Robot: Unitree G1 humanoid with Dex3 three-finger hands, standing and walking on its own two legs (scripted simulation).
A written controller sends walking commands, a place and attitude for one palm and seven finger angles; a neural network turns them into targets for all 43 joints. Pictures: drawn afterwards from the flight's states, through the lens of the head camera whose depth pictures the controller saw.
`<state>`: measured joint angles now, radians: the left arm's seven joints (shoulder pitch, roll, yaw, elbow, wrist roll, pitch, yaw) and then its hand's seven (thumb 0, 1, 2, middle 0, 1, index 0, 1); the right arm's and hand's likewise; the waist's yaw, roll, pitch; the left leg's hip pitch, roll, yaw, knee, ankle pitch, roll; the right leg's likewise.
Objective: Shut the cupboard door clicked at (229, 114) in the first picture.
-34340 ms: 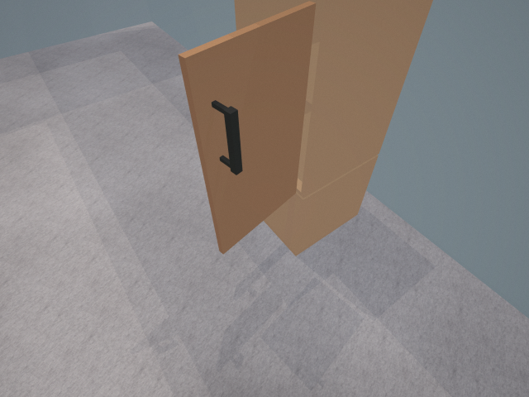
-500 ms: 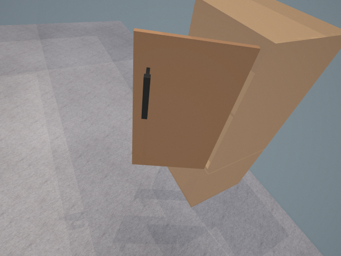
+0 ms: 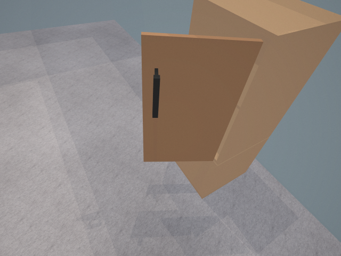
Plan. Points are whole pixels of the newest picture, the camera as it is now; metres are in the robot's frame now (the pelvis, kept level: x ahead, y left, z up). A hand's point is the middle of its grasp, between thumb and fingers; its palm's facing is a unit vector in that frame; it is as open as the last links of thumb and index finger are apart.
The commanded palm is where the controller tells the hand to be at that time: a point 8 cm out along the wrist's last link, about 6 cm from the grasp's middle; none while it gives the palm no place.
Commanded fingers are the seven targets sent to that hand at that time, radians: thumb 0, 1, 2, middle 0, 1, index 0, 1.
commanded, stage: come to a stop and stand still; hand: left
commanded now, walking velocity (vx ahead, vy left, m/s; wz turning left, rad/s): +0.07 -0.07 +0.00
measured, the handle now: (155, 94) +0.56 +0.08 +0.07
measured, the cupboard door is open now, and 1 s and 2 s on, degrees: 62 62 62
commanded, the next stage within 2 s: look again from close up in 0.46 s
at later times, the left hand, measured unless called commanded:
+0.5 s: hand out of the picture -0.01 +0.21 -0.19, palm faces +0.04 -0.99 -0.09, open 7.4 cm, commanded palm none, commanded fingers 0.00 0.90 0.90 -0.20 -0.30 -0.20 -0.30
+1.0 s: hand out of the picture +0.03 +0.15 -0.18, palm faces +0.02 -0.98 -0.18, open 7.3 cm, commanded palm none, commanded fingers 0.00 0.90 0.90 -0.20 -0.30 -0.20 -0.30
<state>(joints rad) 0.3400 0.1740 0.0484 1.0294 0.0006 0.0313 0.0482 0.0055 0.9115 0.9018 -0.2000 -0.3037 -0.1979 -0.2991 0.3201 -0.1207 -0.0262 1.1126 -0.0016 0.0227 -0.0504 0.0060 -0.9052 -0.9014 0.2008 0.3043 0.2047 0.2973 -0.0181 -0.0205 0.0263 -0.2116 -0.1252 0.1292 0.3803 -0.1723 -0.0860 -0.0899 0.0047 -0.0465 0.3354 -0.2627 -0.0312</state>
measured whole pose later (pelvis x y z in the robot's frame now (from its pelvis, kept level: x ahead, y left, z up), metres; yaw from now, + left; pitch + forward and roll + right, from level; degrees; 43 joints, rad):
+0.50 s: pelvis -0.01 +0.04 +0.01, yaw +0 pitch +0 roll -4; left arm 0.34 0.20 0.06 1.03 0.02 0.06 0.02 0.01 0.91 0.90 -0.20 -0.30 -0.20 -0.30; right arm 0.39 -0.06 0.00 1.07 -0.02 -0.04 -0.05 0.00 -0.90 -0.90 0.20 0.30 0.20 0.30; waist -0.03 -0.07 -0.01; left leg -0.20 -0.04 0.06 0.32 -0.14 0.11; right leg -0.51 0.00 0.06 1.07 -0.18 0.03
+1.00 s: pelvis +0.03 -0.01 +0.00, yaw +0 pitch +0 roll +0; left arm 0.31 0.15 -0.01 1.08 0.00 -0.02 0.05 0.02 0.94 0.90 -0.20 -0.30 -0.20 -0.30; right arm 0.31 -0.10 0.01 1.15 -0.01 -0.03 -0.03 0.01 -0.91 -0.90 0.20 0.30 0.20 0.30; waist -0.02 -0.02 0.02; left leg -0.18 -0.05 0.06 0.42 -0.24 0.06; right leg -0.17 0.00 0.00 0.43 -0.26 0.00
